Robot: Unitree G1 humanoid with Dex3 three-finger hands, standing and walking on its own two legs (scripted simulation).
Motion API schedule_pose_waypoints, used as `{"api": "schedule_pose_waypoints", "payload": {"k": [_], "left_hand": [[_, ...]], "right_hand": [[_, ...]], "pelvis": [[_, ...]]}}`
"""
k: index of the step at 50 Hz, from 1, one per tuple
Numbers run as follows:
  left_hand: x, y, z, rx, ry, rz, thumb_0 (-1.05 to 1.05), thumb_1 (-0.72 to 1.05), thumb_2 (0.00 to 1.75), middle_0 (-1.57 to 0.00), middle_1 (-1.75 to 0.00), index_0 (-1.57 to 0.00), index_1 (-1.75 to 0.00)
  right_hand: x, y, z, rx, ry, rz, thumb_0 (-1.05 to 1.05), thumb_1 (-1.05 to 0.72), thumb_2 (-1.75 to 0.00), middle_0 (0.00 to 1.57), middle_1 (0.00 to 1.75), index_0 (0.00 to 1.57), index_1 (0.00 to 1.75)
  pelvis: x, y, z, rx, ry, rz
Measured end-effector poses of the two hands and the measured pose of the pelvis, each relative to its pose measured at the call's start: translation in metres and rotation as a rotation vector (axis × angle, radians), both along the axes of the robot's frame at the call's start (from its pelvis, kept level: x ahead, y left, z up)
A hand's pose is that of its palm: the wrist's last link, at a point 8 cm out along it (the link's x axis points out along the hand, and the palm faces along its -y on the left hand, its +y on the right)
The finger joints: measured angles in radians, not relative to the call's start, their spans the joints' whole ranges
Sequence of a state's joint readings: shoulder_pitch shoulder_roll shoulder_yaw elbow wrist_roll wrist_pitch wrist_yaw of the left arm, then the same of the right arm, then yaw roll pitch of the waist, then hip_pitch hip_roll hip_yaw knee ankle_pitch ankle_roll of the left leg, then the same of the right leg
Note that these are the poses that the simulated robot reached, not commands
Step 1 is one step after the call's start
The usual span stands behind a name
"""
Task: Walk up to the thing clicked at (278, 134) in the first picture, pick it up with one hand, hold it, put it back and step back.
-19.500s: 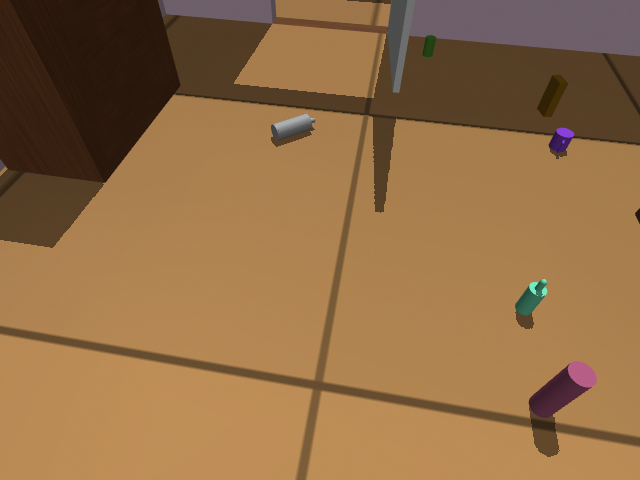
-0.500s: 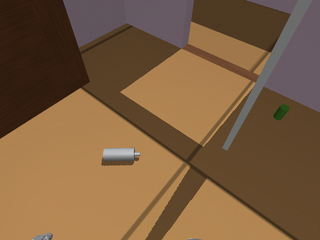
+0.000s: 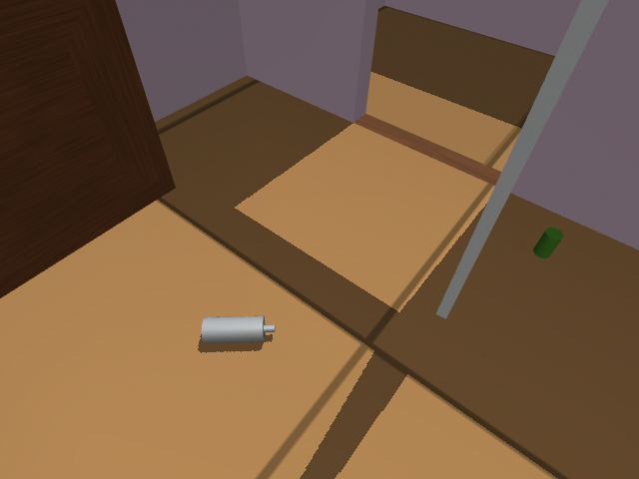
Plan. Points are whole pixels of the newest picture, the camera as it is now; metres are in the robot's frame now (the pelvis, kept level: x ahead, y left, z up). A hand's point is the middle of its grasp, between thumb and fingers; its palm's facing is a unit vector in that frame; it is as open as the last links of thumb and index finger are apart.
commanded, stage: stand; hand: left
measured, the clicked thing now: (239, 329) +0.71 +0.26 -0.74
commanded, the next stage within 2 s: walk up in 0.96 s
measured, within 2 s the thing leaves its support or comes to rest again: neither
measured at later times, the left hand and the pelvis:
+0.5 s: hand out of the picture +0.09 +0.26 -0.15, palm faces -0.02 -0.94 -0.35, open 7.4 cm; pelvis +0.01 +0.00 +0.00, yaw +1 degrees
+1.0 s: hand out of the picture +0.08 +0.25 -0.15, palm faces +0.00 -0.94 -0.34, open 7.4 cm; pelvis +0.01 -0.01 +0.00, yaw +1 degrees
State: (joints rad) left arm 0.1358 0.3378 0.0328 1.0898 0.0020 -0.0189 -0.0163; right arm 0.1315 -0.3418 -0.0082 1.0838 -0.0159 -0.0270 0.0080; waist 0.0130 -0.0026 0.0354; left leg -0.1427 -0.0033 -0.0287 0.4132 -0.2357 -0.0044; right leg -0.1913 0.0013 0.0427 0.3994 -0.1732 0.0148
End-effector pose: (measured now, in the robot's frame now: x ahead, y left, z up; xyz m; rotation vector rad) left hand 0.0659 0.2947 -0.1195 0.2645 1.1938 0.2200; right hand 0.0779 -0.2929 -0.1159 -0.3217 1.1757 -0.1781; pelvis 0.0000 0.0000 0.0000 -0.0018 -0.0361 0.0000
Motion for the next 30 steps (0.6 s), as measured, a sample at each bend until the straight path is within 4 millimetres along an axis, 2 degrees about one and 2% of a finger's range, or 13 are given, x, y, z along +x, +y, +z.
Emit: {"api": "schedule_pose_waypoints", "payload": {"k": [14,30], "left_hand": [[0.023,0.004,0.006,0.019,0.001,-0.044,0.01,0.9,0.9,-0.2,-0.3,-0.2,-0.3],[0.019,0.003,0.008,0.033,0.032,-0.038,0.01,0.9,0.9,-0.2,-0.3,-0.2,-0.3]], "right_hand": [[0.01,0.005,0.0,0.011,0.017,-0.016,0.01,-0.91,-0.89,0.2,0.3,0.21,0.3],[0.01,-0.002,-0.002,0.011,0.047,-0.015,0.01,-0.91,-0.89,0.2,0.3,0.21,0.3]], "pelvis": [[0.008,0.004,0.004,0.004,0.001,0.006],[0.011,0.0,0.005,0.005,0.004,0.014]]}}
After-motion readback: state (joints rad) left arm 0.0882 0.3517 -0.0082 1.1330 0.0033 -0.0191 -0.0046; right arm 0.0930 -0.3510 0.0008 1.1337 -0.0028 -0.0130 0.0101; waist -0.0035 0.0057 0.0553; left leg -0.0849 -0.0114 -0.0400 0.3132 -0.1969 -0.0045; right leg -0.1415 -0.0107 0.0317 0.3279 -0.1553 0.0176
